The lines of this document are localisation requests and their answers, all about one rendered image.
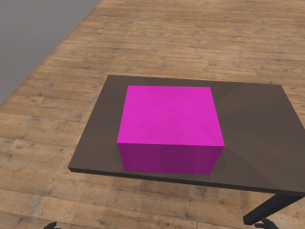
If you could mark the carton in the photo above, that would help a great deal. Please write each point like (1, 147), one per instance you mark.
(169, 129)

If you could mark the right robot hand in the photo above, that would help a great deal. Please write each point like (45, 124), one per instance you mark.
(267, 224)

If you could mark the table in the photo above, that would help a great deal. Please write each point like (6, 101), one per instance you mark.
(263, 136)

